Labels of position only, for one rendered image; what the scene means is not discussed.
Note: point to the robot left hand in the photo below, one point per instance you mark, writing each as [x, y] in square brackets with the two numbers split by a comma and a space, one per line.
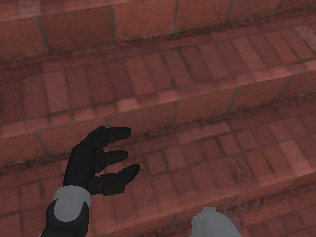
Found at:
[84, 162]

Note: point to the robot right thigh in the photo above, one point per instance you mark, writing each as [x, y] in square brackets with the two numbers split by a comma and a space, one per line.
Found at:
[213, 224]

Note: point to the robot right shin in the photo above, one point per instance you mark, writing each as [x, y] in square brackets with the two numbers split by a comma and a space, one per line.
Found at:
[208, 209]

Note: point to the robot left forearm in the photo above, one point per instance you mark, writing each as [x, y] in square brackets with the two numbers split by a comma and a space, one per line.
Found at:
[68, 214]

